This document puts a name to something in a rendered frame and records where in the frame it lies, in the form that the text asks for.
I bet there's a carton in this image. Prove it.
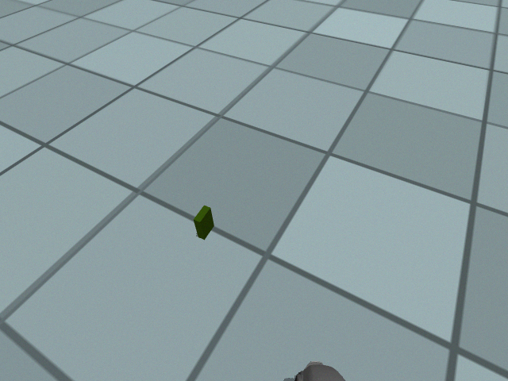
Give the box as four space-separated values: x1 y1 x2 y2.
194 206 214 240

